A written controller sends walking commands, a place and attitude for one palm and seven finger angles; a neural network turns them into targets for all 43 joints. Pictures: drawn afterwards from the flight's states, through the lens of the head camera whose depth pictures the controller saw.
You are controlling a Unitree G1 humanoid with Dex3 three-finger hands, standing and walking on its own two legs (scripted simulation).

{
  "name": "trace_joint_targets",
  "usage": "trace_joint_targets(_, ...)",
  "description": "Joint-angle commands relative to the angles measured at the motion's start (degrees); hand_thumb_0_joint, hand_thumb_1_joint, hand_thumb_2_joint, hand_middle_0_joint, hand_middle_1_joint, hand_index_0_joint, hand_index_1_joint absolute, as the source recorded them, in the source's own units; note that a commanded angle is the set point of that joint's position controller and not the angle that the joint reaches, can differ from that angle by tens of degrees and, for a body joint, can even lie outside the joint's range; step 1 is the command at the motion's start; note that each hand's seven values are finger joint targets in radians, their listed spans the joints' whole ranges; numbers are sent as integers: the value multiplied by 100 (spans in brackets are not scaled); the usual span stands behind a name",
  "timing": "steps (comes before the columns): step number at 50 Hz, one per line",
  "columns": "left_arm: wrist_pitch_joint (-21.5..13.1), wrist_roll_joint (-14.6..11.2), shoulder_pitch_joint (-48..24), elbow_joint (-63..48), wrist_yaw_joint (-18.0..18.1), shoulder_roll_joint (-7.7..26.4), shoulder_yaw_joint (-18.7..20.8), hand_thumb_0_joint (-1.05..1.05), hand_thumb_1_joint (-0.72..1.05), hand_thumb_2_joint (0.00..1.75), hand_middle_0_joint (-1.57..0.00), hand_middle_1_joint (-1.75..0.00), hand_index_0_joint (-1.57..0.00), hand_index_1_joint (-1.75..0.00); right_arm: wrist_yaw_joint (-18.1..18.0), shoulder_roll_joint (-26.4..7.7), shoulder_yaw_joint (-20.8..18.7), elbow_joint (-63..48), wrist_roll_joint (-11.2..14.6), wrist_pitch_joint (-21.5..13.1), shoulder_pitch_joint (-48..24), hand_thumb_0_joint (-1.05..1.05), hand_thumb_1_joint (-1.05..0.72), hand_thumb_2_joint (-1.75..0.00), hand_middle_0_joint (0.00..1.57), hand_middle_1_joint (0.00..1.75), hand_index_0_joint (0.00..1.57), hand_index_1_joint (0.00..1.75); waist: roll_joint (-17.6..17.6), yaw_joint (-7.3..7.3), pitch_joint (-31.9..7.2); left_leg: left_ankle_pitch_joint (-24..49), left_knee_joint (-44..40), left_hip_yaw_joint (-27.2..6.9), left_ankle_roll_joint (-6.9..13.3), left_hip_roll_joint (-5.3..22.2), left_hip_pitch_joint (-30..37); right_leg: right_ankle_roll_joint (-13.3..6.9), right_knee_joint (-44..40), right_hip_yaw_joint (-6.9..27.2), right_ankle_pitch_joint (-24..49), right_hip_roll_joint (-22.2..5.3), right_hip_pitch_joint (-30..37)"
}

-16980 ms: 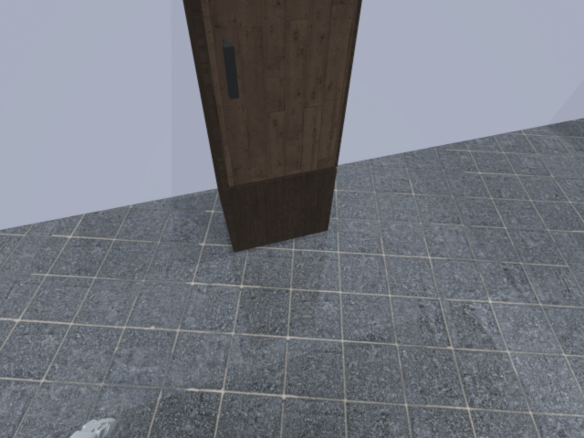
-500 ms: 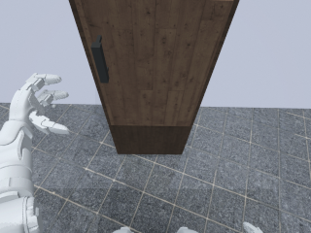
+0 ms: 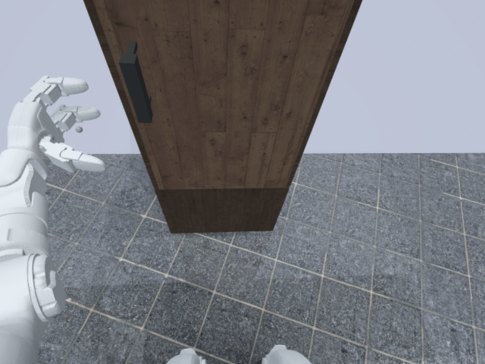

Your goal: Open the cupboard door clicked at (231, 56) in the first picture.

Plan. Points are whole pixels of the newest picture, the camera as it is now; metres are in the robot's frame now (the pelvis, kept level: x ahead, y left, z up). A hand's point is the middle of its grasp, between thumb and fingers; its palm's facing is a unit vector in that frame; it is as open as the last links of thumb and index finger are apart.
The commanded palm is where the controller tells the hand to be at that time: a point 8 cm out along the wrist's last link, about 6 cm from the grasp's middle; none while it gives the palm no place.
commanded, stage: move the hooked fingers beside the handle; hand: left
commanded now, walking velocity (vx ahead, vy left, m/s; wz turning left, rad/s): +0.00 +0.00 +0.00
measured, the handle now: (139, 83) +0.58 +0.17 +0.09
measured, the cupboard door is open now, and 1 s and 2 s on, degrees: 0 0 0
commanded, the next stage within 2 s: slide the fingers in behind the handle in 1.26 s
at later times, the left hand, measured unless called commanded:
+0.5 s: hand (100, 93) +0.53 +0.23 +0.11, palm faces -0.01 -1.00 -0.01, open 14.0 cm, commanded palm +0.52 +0.27 +0.09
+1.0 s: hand (93, 103) +0.53 +0.24 +0.09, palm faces +0.00 -1.00 +0.00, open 14.0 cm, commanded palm +0.51 +0.28 +0.09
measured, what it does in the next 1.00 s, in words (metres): stands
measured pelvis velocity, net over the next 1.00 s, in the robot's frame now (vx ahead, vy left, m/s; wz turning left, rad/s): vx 0.01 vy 0.01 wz -0.02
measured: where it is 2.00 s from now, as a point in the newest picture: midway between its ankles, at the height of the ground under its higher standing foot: outside the picture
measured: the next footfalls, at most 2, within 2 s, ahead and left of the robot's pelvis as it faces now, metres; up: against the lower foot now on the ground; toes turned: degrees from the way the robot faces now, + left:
none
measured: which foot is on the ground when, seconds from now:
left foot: down 0.00-1.00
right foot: down 0.00-1.00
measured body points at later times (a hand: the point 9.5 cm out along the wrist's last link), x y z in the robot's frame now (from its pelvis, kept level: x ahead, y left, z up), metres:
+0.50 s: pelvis +0.00 +0.00 -0.01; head +0.13 +0.02 +0.42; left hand +0.53 +0.28 +0.11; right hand -0.04 -0.27 -0.11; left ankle +0.00 +0.09 -0.70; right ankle +0.01 -0.11 -0.70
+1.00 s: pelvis +0.01 +0.01 -0.01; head +0.14 +0.03 +0.42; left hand +0.52 +0.30 +0.09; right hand +0.00 -0.26 -0.11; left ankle +0.00 +0.09 -0.70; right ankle +0.01 -0.11 -0.70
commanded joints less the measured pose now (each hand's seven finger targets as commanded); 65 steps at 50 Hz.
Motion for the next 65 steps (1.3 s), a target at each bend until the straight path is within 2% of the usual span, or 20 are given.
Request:
trace_joint_targets(1,-304,-59,-2794,-845,27,1588,72,0,-50,30,-30,-120,-30,-120,-101,-1031,-346,-344,-9,-35,754,0,-90,-90,20,30,20,30,389,-240,-1943,1988,-469,-473,16,-63,1186,-34,-344,280,1708,182,628)
trace_joint_targets(6,-589,-15,-3367,-1150,121,1763,220,0,-50,30,-30,-120,-30,-120,-69,-1024,-379,-265,-85,3,951,0,-90,-90,20,30,20,30,933,-238,-2800,2594,-281,-559,-50,-33,1740,-49,-174,282,1903,212,540)
trace_joint_targets(10,-422,121,-3282,-425,168,1975,295,0,-50,30,-30,-120,-30,-120,-53,-1062,-351,-215,-66,108,1038,0,-90,-90,20,30,20,30,516,-340,-2350,2120,-304,-504,9,-41,1108,0,-242,300,1778,214,572)
trace_joint_targets(14,-210,344,-3471,-48,230,2260,297,0,-50,30,-30,-120,-30,-120,-45,-1101,-297,-250,-92,197,1161,0,-90,-90,20,30,20,30,690,-394,-2126,1854,-279,-466,31,-58,758,5,-255,338,1615,198,459)
trace_joint_targets(17,-311,432,-3933,-228,296,2545,398,0,-50,30,-30,-120,-30,-120,-56,-1127,-296,-292,-124,225,1284,0,-90,-90,20,30,20,30,730,-474,-2370,1898,-219,-521,32,-38,808,6,-205,343,1588,219,419)
trace_joint_targets(20,-494,433,-4315,-461,339,2417,329,0,-50,30,-30,-120,-30,-120,-23,-1118,-316,-240,-179,215,1391,0,-90,-90,20,30,20,30,1100,-550,-2835,2213,-98,-587,-11,-1,1267,-9,-149,316,1609,250,174)
trace_joint_targets(21,-505,414,-4417,-354,336,2233,191,0,-50,30,-30,-120,-30,-120,-14,-1116,-310,-201,-190,228,1444,0,-90,-90,20,30,20,30,1120,-665,-2776,2300,-75,-632,-16,22,1394,-20,-133,268,1575,275,-30)
trace_joint_targets(24,-316,441,-4319,262,328,2413,326,0,-50,30,-30,-120,-30,-120,-10,-1186,-299,-121,-186,282,1567,0,-90,-90,20,30,20,30,744,-732,-2543,2083,-51,-635,20,27,1022,18,-187,278,1469,281,-37)
trace_joint_targets(27,-102,547,-4098,431,303,2507,313,0,-50,30,-30,-120,-30,-120,-1,-1180,-257,-199,-201,316,1641,0,-90,-90,20,30,20,30,890,-659,-2591,2145,-59,-557,40,0,830,16,-150,288,1650,257,107)
trace_joint_targets(28,-97,614,-3940,362,317,2779,492,0,-50,30,-30,-120,-30,-120,1,-1195,-264,-225,-212,345,1678,0,-90,-90,20,30,20,30,947,-530,-2694,2299,-29,-545,29,1,819,0,-110,293,1773,248,195)
trace_joint_targets(34,-453,497,-3633,-774,348,2866,784,0,-50,30,-30,-120,-30,-120,109,-1138,-357,-432,-255,489,1690,0,-90,-90,20,30,20,30,1313,-303,-3518,3294,33,-546,-56,61,1549,-36,3,241,2406,333,465)
trace_joint_targets(36,-402,356,-3463,-672,295,2438,573,0,-50,30,-30,-120,-30,-120,134,-1107,-366,-417,-222,530,1676,0,-90,-90,20,30,20,30,1087,-382,-3194,3264,12,-526,-18,64,1500,-38,-68,219,2454,367,428)
trace_joint_targets(40,-201,315,-3208,-476,227,2463,628,0,-50,30,-30,-120,-30,-120,120,-1135,-394,-388,-183,610,1634,0,-90,-90,20,30,20,30,854,-374,-2759,2917,-88,-472,24,41,1210,-5,-183,223,2339,354,495)
trace_joint_targets(42,-225,334,-3382,-638,223,2233,405,0,-50,30,-30,-120,-30,-120,106,-1096,-385,-353,-181,608,1589,0,-90,-90,20,30,20,30,1145,-433,-2685,3072,-67,-495,6,47,1461,-16,-191,209,2302,346,251)
trace_joint_targets(45,-279,326,-3554,-531,278,2002,202,0,-50,30,-30,-120,-30,-120,103,-1082,-371,-297,-183,597,1555,0,-90,-90,20,30,20,30,912,-583,-2329,2748,-81,-540,10,58,1377,-1,-230,185,2003,353,21)
trace_joint_targets(51,-471,300,-3906,-663,275,2154,312,0,-50,30,-30,-120,-30,-120,67,-1095,-367,-219,-204,526,1503,0,-90,-90,20,30,20,30,1304,-553,-2829,3149,68,-618,-48,51,1717,-44,-76,208,2134,320,-19)
trace_joint_targets(55,-392,342,-3813,-473,309,1829,55,0,-50,30,-30,-120,-30,-120,101,-1062,-351,-203,-203,528,1415,0,-90,-90,20,30,20,30,1254,-604,-2710,3200,99,-670,-83,84,1770,-19,-79,149,1975,323,-261)
trace_joint_targets(59,-274,322,-3740,-203,357,2131,313,0,-50,30,-30,-120,-30,-120,80,-1106,-331,-267,-192,534,1422,0,-90,-90,20,30,20,30,830,-574,-2618,2830,65,-619,-22,41,1304,-2,-70,176,2039,315,42)
trace_joint_targets(63,-356,450,-3814,-344,400,2610,539,0,-50,30,-30,-120,-30,-120,62,-1113,-295,-349,-192,541,1412,0,-90,-90,20,30,20,30,931,-493,-2784,2722,107,-581,-11,12,1088,-14,15,231,2106,297,220)
trace_joint_targets(65,-459,465,-4006,-588,412,2470,402,0,-50,30,-30,-120,-30,-120,79,-1089,-310,-346,-202,526,1400,0,-90,-90,20,30,20,30,1154,-527,-2836,2711,98,-600,-31,27,1282,-9,-11,229,2002,311,105)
